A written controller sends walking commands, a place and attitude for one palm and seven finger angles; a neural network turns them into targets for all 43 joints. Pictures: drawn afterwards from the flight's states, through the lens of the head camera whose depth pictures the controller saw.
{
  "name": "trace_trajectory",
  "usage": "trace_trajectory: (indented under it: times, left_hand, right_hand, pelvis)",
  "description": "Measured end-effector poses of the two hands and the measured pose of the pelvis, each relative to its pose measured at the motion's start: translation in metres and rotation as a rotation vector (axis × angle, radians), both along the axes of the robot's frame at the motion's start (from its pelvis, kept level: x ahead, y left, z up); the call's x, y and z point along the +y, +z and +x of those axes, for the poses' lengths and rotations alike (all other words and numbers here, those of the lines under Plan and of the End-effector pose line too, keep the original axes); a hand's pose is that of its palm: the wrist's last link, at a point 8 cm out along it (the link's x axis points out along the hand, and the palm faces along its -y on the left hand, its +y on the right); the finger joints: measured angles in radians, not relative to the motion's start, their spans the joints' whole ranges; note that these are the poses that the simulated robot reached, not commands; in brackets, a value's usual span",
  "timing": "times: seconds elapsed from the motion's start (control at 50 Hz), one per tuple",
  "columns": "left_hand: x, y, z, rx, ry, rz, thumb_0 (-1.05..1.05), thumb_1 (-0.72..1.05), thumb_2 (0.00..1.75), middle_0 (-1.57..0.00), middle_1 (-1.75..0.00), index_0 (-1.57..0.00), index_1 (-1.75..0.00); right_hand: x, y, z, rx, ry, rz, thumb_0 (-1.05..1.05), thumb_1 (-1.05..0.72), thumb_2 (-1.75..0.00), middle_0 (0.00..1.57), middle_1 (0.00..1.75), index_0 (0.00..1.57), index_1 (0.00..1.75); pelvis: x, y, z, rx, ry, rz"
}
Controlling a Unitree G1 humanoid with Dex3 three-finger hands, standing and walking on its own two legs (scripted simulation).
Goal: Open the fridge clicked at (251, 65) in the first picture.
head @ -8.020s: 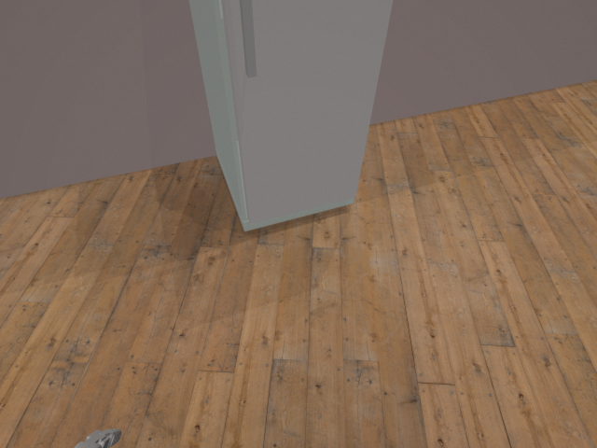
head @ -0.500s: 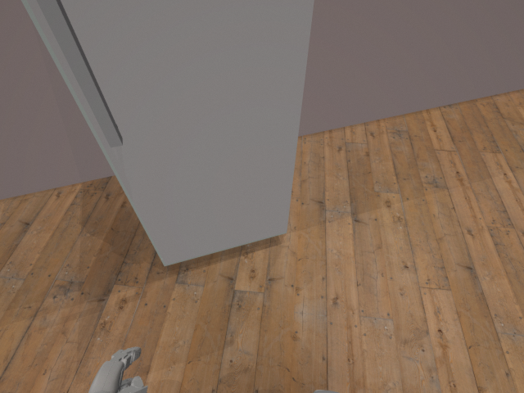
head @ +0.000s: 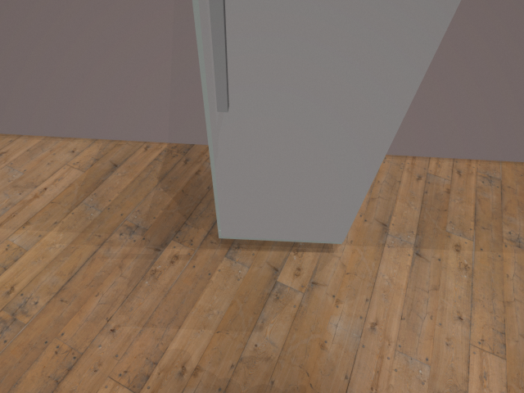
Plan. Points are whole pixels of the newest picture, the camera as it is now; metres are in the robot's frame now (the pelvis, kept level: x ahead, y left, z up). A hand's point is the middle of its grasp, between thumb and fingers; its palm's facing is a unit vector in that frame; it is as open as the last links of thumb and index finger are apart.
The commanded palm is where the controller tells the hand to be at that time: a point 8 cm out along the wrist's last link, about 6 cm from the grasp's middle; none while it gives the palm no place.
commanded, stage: take the last steps up to it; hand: left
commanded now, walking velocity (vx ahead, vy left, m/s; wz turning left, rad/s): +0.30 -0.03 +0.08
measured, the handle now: out of the picture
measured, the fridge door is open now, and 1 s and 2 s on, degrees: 0 0 0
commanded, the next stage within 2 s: come to a stop and stand still in 0.84 s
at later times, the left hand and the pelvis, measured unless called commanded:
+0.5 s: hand out of the picture +0.11 +0.16 -0.15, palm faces +0.04 -0.98 -0.21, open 7.4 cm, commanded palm none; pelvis +0.06 -0.02 +0.00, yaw +1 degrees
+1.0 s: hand (170, 379) +0.16 +0.17 -0.18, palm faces +0.10 -0.99 -0.13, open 7.4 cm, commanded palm none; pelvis +0.23 +0.02 +0.00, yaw +0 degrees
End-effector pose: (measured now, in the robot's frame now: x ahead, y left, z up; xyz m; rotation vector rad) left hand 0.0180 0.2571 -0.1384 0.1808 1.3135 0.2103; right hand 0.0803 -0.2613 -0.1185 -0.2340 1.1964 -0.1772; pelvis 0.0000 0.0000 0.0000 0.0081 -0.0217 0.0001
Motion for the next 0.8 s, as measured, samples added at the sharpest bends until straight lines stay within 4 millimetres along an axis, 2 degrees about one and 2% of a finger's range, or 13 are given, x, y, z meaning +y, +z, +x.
trace_trajectory:
  times: [0.06, 0.1, 0.18, 0.22, 0.32, 0.42, 0.5, 0.54, 0.6, 0.7, 0.8]
  left_hand:
    - [0.012, -0.003, -0.019, 0.057, 0.031, -0.008, 0.01, 0.91, 0.9, -0.2, -0.3, -0.2, -0.3]
    - [0.016, 0.0, -0.025, 0.074, 0.035, -0.019, 0.01, 0.91, 0.9, -0.2, -0.3, -0.2, -0.3]
    - [0.015, 0.009, -0.024, 0.064, 0.025, -0.041, 0.01, 0.91, 0.9, -0.2, -0.3, -0.2, -0.3]
    - [0.013, 0.012, -0.018, 0.053, 0.019, -0.047, 0.01, 0.91, 0.9, -0.2, -0.3, -0.2, -0.3]
    - [-0.002, 0.016, 0.011, 0.022, -0.003, -0.057, 0.01, 0.91, 0.9, -0.2, -0.3, -0.2, -0.3]
    - [-0.025, 0.019, 0.059, -0.034, -0.045, -0.048, 0.01, 0.91, 0.9, -0.2, -0.3, -0.2, -0.3]
    - [-0.044, 0.015, 0.086, -0.096, -0.036, -0.033, 0.01, 0.91, 0.9, -0.2, -0.3, -0.2, -0.3]
    - [-0.053, 0.017, 0.088, -0.099, -0.005, -0.036, 0.01, 0.91, 0.9, -0.2, -0.3, -0.2, -0.3]
    - [-0.061, 0.02, 0.081, -0.044, 0.027, -0.041, 0.0, 0.92, 0.9, -0.2, -0.3, -0.2, -0.3]
    - [-0.074, 0.018, 0.072, 0.073, 0.052, -0.083, 0.01, 0.92, 0.9, -0.2, -0.3, -0.2, -0.3]
    - [-0.079, 0.01, 0.072, 0.158, 0.097, -0.132, 0.01, 0.91, 0.9, -0.2, -0.3, -0.2, -0.3]
  right_hand:
    - [0.019, 0.009, 0.007, -0.028, 0.034, -0.003, 0.01, -0.91, -0.9, 0.2, 0.3, 0.2, 0.3]
    - [0.03, 0.014, 0.009, -0.042, 0.04, 0.002, 0.01, -0.91, -0.89, 0.2, 0.3, 0.2, 0.3]
    - [0.047, 0.017, 0.003, -0.043, 0.034, 0.03, 0.01, -0.91, -0.89, 0.2, 0.3, 0.21, 0.3]
    - [0.048, 0.015, -0.004, -0.032, 0.012, 0.036, 0.01, -0.92, -0.89, 0.2, 0.3, 0.21, 0.3]
    - [0.041, 0.004, -0.032, 0.056, -0.038, 0.056, 0.0, -0.92, -0.89, 0.2, 0.3, 0.21, 0.3]
    - [0.026, -0.013, -0.061, 0.181, -0.101, 0.088, 0.01, -0.92, -0.89, 0.2, 0.3, 0.21, 0.3]
    - [0.011, -0.028, -0.067, 0.277, -0.11, 0.106, 0.01, -0.91, -0.89, 0.2, 0.3, 0.2, 0.3]
    - [0.005, -0.025, -0.055, 0.294, -0.097, 0.109, 0.01, -0.91, -0.89, 0.2, 0.3, 0.2, 0.3]
    - [-0.002, -0.016, -0.021, 0.254, -0.088, 0.105, 0.01, -0.91, -0.89, 0.2, 0.3, 0.2, 0.3]
    - [-0.001, -0.008, 0.051, 0.148, -0.064, 0.096, 0.01, -0.91, -0.9, 0.19, 0.3, 0.2, 0.3]
    - [0.018, -0.007, 0.131, 0.075, 0.001, 0.096, 0.01, -0.91, -0.9, 0.19, 0.3, 0.2, 0.3]
  pelvis:
    - [0.008, 0.004, -0.001, -0.008, -0.003, -0.002]
    - [0.012, 0.01, 0.0, -0.008, -0.001, -0.013]
    - [0.017, 0.018, 0.006, -0.004, 0.009, -0.021]
    - [0.018, 0.02, 0.011, -0.001, 0.013, -0.018]
    - [0.012, 0.02, 0.024, 0.004, 0.014, -0.001]
    - [-0.005, 0.014, 0.045, 0.006, 0.005, 0.013]
    - [-0.021, 0.004, 0.065, -0.002, 0.02, 0.0]
    - [-0.025, 0.007, 0.076, -0.003, 0.027, -0.003]
    - [-0.029, 0.015, 0.094, 0.001, 0.024, -0.001]
    - [-0.027, 0.019, 0.126, 0.01, 0.034, -0.012]
    - [-0.015, 0.015, 0.161, 0.016, 0.041, -0.028]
